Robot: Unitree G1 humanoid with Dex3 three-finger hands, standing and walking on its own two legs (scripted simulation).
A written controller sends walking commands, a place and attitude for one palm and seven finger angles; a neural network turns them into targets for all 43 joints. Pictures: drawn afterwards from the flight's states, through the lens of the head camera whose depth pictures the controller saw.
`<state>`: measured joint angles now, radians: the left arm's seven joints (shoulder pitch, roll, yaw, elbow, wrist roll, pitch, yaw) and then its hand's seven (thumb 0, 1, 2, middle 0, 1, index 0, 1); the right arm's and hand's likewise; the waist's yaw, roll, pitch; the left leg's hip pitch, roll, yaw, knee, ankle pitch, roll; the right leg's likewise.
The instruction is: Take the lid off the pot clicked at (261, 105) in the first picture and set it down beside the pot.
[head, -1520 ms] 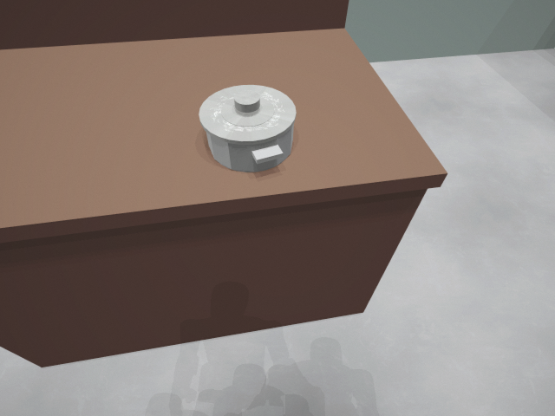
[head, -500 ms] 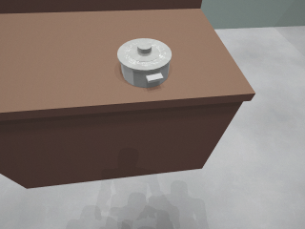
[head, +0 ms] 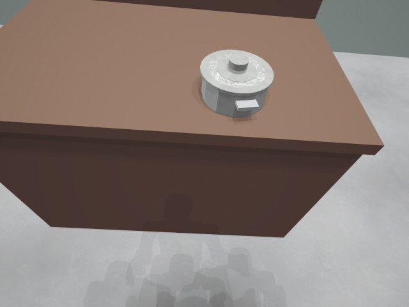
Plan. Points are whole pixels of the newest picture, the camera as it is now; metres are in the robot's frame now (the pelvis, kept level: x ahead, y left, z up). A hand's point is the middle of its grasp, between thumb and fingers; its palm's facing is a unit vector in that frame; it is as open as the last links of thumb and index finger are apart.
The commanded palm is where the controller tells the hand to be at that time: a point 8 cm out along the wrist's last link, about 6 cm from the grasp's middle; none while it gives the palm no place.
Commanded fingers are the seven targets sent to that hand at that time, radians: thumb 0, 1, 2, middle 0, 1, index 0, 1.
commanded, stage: take the last steps up to it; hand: left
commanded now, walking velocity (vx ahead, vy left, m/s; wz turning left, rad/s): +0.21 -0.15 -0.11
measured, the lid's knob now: (238, 62) +0.65 -0.03 +0.12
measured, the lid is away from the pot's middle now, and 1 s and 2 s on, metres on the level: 0.00 0.00 0.00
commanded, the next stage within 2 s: come to a stop and stand still in 0.44 s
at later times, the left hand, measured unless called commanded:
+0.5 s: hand (158, 288) +0.18 +0.11 -0.16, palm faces -0.04 -0.98 -0.18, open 7.3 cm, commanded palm none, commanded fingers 0.00 0.90 0.90 -0.20 -0.30 -0.20 -0.30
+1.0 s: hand (161, 278) +0.20 +0.11 -0.15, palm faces +0.03 -0.96 -0.28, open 7.3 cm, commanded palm none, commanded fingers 0.00 0.90 0.90 -0.20 -0.30 -0.20 -0.30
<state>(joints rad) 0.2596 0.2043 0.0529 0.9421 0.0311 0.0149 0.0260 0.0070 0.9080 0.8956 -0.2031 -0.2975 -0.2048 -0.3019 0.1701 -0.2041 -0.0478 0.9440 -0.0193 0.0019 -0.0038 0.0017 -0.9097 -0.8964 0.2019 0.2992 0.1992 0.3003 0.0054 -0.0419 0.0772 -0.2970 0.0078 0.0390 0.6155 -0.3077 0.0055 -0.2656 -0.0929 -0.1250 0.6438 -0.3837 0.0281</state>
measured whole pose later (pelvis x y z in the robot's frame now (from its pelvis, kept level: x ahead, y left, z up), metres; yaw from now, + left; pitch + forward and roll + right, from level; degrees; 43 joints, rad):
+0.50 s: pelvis +0.09 -0.07 +0.00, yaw -3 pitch +1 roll -1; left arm 0.20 0.17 0.06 0.94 0.02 -0.02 -0.01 0.01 0.91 0.90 -0.20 -0.30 -0.20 -0.30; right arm 0.37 -0.18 -0.04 1.09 -0.02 0.01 -0.02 0.00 -0.91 -0.90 0.21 0.30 0.20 0.30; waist -0.03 0.01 0.07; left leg -0.33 0.10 0.02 0.93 -0.56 0.00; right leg -0.36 -0.02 -0.07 0.60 -0.25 -0.01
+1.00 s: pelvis +0.14 -0.10 +0.01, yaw -3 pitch +1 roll +0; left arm 0.23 0.21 0.06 0.95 0.02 0.01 0.05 0.01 0.91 0.90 -0.20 -0.30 -0.20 -0.30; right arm 0.11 -0.15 -0.03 0.94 -0.02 0.02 -0.02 0.00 -0.91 -0.90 0.21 0.30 0.20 0.30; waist 0.03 0.00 0.07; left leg -0.32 0.01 0.06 0.51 -0.20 0.02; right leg -0.24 -0.03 0.01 0.60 -0.34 0.02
